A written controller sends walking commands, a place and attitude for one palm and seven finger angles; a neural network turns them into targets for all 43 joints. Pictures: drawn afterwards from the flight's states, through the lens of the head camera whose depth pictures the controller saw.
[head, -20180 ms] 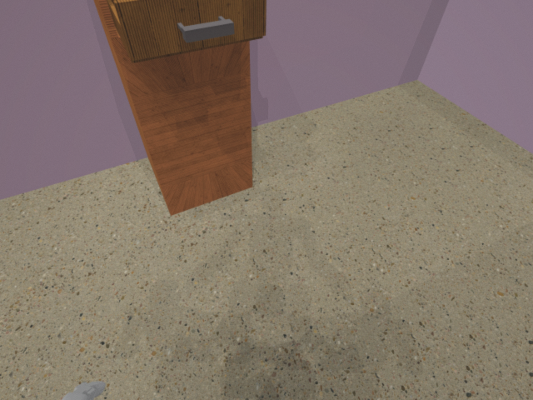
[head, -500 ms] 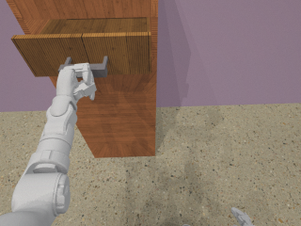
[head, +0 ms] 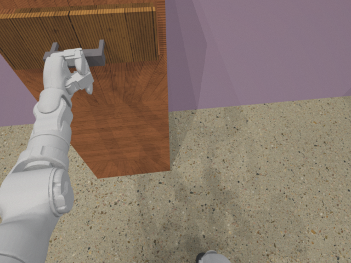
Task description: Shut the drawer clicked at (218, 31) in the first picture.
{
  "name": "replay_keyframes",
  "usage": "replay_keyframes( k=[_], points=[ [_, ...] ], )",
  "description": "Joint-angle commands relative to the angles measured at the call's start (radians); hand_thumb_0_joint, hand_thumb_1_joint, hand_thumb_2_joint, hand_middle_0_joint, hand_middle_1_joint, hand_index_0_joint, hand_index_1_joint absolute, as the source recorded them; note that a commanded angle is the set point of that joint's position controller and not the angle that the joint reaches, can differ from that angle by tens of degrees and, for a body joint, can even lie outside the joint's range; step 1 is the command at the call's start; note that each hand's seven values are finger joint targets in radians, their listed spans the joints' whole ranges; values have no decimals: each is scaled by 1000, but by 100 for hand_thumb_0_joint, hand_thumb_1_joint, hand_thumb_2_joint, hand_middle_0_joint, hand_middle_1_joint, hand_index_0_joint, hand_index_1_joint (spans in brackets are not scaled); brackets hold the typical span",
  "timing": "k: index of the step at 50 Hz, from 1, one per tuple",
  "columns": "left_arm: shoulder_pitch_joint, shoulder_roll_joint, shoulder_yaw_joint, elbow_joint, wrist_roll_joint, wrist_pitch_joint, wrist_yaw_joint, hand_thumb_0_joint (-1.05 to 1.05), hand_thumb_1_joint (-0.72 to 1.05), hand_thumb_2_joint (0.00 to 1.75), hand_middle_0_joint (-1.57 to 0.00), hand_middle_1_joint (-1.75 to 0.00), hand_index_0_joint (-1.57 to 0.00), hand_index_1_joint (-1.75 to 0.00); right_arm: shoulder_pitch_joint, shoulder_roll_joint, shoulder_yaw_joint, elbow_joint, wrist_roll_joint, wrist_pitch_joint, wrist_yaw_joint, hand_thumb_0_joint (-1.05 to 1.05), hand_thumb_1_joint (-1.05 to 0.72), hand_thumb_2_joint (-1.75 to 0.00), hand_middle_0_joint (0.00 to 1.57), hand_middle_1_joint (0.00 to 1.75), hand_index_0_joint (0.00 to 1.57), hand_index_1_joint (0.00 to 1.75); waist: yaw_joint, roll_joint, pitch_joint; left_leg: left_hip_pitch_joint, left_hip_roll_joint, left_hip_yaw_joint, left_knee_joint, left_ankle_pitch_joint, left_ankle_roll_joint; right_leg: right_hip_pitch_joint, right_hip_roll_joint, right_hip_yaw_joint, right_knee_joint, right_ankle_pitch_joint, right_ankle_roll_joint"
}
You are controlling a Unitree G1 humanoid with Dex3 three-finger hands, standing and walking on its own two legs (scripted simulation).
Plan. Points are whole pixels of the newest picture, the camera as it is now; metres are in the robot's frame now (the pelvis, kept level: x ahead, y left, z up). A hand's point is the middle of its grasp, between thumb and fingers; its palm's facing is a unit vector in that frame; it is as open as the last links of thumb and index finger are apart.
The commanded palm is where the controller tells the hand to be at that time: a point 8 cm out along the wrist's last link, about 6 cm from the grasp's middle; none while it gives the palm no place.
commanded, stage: push the drawer shut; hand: left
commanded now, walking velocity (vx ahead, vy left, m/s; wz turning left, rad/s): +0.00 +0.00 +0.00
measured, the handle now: (77, 52) +0.57 +0.22 +0.15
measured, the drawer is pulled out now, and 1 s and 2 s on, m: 0.03 0.00 0.00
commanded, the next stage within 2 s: pull the fist back off the drawer in 0.50 s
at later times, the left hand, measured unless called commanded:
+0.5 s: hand (88, 65) +0.52 +0.18 +0.15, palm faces +0.08 -1.00 -0.03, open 2.7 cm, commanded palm +0.54 +0.22 +0.15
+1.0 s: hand (91, 65) +0.52 +0.18 +0.15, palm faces +0.08 -1.00 -0.04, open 2.9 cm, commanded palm +0.50 +0.22 +0.15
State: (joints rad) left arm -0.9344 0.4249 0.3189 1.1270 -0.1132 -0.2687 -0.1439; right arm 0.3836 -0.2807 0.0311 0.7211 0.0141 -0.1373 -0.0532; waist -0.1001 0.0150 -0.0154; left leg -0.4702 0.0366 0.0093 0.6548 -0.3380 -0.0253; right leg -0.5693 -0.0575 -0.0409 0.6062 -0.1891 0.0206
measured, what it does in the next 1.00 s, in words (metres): stands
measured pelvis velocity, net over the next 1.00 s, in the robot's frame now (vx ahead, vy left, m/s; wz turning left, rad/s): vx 0.00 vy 0.00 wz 0.01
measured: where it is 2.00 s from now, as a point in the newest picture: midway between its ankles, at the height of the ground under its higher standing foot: outside the picture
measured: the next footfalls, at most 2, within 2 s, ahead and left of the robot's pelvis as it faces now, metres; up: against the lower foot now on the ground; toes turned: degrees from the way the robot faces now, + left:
none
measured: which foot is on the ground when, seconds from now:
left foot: down 0.00-1.00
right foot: down 0.00-1.00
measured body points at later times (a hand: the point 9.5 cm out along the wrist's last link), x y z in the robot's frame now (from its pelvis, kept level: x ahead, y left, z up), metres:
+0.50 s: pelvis +0.01 +0.00 +0.00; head +0.10 +0.00 +0.44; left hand +0.51 +0.24 +0.15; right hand +0.03 -0.26 -0.12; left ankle -0.01 +0.14 -0.72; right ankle +0.06 -0.14 -0.72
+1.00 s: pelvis +0.00 +0.00 +0.00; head +0.09 +0.00 +0.44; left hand +0.51 +0.23 +0.15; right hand -0.01 -0.27 -0.12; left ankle -0.01 +0.14 -0.72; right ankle +0.06 -0.14 -0.72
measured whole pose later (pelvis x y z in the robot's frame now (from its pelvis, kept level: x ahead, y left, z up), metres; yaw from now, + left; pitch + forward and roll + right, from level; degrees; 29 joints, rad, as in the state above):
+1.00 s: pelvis +0.00 +0.00 +0.00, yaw +0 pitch +12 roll -1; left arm -1.07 0.50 0.34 1.27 -0.07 -0.29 -0.13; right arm 0.43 -0.29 0.03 0.71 -0.02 -0.09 -0.03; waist -0.15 0.02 -0.03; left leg -0.56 0.04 -0.01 0.69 -0.35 -0.02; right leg -0.64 -0.05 -0.05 0.61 -0.19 0.02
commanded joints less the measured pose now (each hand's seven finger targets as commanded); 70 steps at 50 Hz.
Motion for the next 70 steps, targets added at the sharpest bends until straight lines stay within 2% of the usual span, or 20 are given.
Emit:
replay_keyframes(
  k=[1, 3, 6, 12, 15, 16, 18, 21, 24, 27, 32, 34, 43, 45, 50, 58, 60, 64, 68, 70],
  points=[
    [-608, 234, 39, -229, -3, -65, 23, 0, 90, 90, -140, -160, -140, -160, 96, -149, -54, -86, -3, -24, -7, 0, -90, -90, 20, 30, 20, 30, -48, 12, -387, 42, -41, 2, -110, 95, 39, 259, 61, 16, -57, 67, -21],
    [-614, 212, 29, -226, 3, -66, 20, 0, 90, 90, -140, -160, -140, -160, 106, -144, -56, -85, -6, -17, -2, 0, -90, -90, 20, 30, 20, 30, -47, 53, -405, 70, -39, 0, -104, 139, 35, 247, 62, 9, -46, 110, -26],
    [-618, 223, 41, -204, 2, -65, 22, 0, 90, 90, -140, -160, -140, -160, 117, -149, -57, -83, -10, -5, 0, 0, -90, -90, 20, 30, 20, 30, -54, 10, -397, 56, -38, 0, -99, 150, 38, 250, 66, 8, -47, 124, -24],
    [-679, 214, 26, -177, 21, -62, 30, 0, 90, 90, -140, -160, -140, -160, 135, -146, -58, -77, -15, 11, 7, 0, -90, -90, 20, 30, 20, 30, -73, 56, -404, 69, -37, -3, -89, 166, 35, 219, 66, 5, -41, 135, -25],
    [-693, 269, 63, -157, 29, -60, 33, 0, 90, 90, -140, -160, -140, -160, 147, -154, -60, -73, -18, 22, 8, 0, -90, -90, 20, 30, 20, 30, -77, 24, -419, 46, -38, -1, -79, 173, 38, 234, 67, 9, -36, 154, -22],
    [-703, 253, 49, -147, 32, -61, 32, 0, 90, 90, -140, -160, -140, -160, 152, -152, -58, -71, -21, 25, 7, 0, -90, -90, 20, 30, 20, 30, -85, 23, -412, 49, -38, -3, -77, 190, 38, 229, 68, 6, -34, 167, -23],
    [-725, 238, 32, -124, 29, -56, 28, 0, 90, 90, -140, -160, -140, -160, 154, -152, -57, -67, -16, 30, 8, 0, -90, -90, 20, 30, 20, 30, -101, 33, -370, 36, -35, -5, -79, 151, 36, 190, 67, 7, -45, 129, -20],
    [-781, 224, 11, -142, 35, -64, 36, 0, 90, 90, -140, -160, -140, -160, 161, -153, -57, -63, -20, 32, 7, 0, -90, -90, 20, 30, 20, 30, -116, 73, -382, 52, -36, -12, -76, 136, 36, 167, 68, 7, -48, 102, -23],
    [-795, 204, -15, -107, 38, -61, 42, 0, 90, 90, -140, -160, -140, -160, 167, -156, -55, -53, -19, 30, 6, 0, -90, -90, 20, 30, 20, 30, -139, 61, -363, 45, -30, -21, -80, 91, 34, 125, 68, 4, -59, 49, -19],
    [-826, 254, 2, -102, 39, -69, 46, 0, 90, 90, -140, -160, -140, -160, 174, -167, -52, -47, -18, 25, -1, 0, -90, -90, 20, 30, 20, 30, -146, 66, -367, 18, -31, -24, -86, 38, 36, 128, 65, 11, -67, 5, -16],
    [-845, 244, -7, -105, 34, -81, 47, 0, 90, 90, -140, -160, -140, -160, 183, -169, -50, -44, -22, 12, -2, 0, -90, -90, 20, 30, 20, 30, -152, 86, -411, 38, -32, -31, -83, 37, 37, 123, 66, 9, -64, 0, -17],
    [-841, 232, -14, -88, 33, -81, 44, 0, 90, 90, -140, -160, -140, -160, 180, -168, -48, -44, -22, 10, 0, 0, -90, -90, 20, 30, 20, 30, -151, 81, -388, 20, -33, -31, -90, 5, 36, 122, 65, 9, -69, -23, -17],
    [-763, 286, 47, -75, 31, -87, 33, 0, 90, 90, -140, -160, -140, -160, 173, -171, -50, -65, -25, 17, 10, 0, -90, -90, 20, 30, 20, 30, -107, 50, -406, -15, -40, -21, -88, -1, 42, 182, 64, 14, -63, -20, -23],
    [-740, 263, 33, -71, 28, -79, 28, 0, 90, 90, -140, -160, -140, -160, 164, -168, -49, -72, -23, 20, 12, 0, -90, -90, 20, 30, 20, 30, -107, 51, -365, -30, -39, -14, -94, -19, 41, 173, 63, 14, -69, -35, -22],
    [-675, 244, 40, -134, 17, -84, 23, 0, 90, 90, -140, -160, -140, -160, 155, -164, -57, -92, -23, 25, 14, 0, -90, -90, 20, 30, 20, 30, -81, 38, -412, 9, -37, -9, -93, 28, 42, 201, 65, 9, -58, 6, -24],
    [-449, 232, 76, -246, 4, -71, 19, 0, 90, 90, -140, -160, -140, -160, 109, -148, -63, -143, -10, 43, 18, 0, -90, -90, 20, 30, 20, 30, -1, 34, -430, 32, -35, 22, -99, 140, 41, 298, 67, 7, -36, 140, -32],
    [-375, 249, 104, -306, -3, -61, 22, 0, 90, 90, -140, -160, -140, -160, 94, -146, -67, -161, -7, 48, 16, 0, -90, -90, 20, 30, 20, 30, 25, -5, -457, 40, -32, 29, -103, 196, 41, 353, 69, 5, -27, 205, -34],
    [-364, 239, 96, -383, -4, -36, 28, 0, 90, 90, -140, -160, -140, -160, 66, -137, -68, -169, 0, 58, 9, 0, -90, -90, 20, 30, 20, 30, 23, 13, -419, 64, -31, 35, -107, 241, 43, 364, 68, 6, -32, 259, -34],
    [-325, 151, 38, -498, -19, -18, 29, 0, 90, 90, -140, -160, -140, -160, 43, -122, -69, -177, 4, 55, 9, 0, -90, -90, 20, 30, 20, 30, 24, 33, -448, 135, -29, 38, -101, 351, 39, 385, 70, -2, -25, 354, -36],
    [-272, 157, 59, -501, -28, 3, 29, 0, 90, 90, -140, -160, -140, -160, 34, -123, -72, -172, 5, 55, 8, 0, -90, -90, 20, 30, 20, 30, 38, 29, -443, 144, -28, 39, -102, 379, 38, 403, 68, -3, -27, 382, -37]
  ],
)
